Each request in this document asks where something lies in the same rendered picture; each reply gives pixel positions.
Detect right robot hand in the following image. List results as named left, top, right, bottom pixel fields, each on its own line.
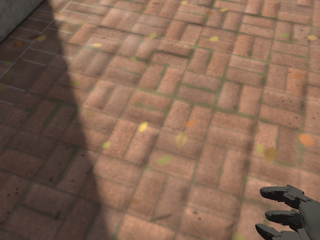
left=255, top=184, right=320, bottom=240

